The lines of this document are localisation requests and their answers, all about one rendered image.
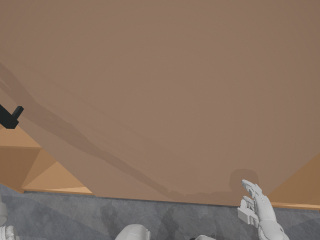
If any wardrobe door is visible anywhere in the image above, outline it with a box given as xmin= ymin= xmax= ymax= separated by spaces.
xmin=267 ymin=153 xmax=320 ymax=205
xmin=0 ymin=0 xmax=320 ymax=207

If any robot left thigh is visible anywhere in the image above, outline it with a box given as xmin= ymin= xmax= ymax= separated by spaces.
xmin=115 ymin=224 xmax=151 ymax=240

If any handle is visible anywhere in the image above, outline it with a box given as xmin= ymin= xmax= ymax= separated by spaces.
xmin=0 ymin=104 xmax=24 ymax=129

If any robot right forearm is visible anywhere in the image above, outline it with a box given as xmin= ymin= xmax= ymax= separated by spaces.
xmin=257 ymin=220 xmax=290 ymax=240

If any right robot hand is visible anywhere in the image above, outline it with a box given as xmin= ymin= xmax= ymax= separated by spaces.
xmin=237 ymin=179 xmax=277 ymax=228

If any left robot upper arm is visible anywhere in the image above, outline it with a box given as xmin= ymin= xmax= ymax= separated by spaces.
xmin=0 ymin=225 xmax=21 ymax=240

